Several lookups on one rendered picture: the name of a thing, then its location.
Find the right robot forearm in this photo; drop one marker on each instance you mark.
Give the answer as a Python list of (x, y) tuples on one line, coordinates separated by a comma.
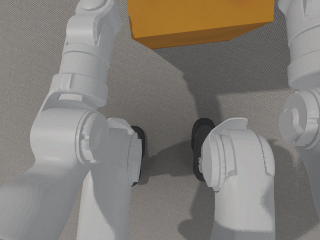
[(303, 37)]

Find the right robot upper arm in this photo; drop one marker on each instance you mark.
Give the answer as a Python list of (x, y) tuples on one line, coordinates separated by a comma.
[(299, 125)]

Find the left robot upper arm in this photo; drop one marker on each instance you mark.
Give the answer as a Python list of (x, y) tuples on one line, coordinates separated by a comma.
[(66, 142)]

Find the left robot forearm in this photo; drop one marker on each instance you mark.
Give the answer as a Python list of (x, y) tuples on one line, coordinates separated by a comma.
[(86, 57)]

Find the carton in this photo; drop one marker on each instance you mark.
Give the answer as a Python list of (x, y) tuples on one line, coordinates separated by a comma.
[(159, 24)]

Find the robot left shin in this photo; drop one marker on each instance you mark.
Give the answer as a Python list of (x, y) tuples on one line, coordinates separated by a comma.
[(121, 124)]

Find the right robot thigh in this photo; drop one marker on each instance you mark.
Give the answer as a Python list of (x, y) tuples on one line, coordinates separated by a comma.
[(244, 193)]

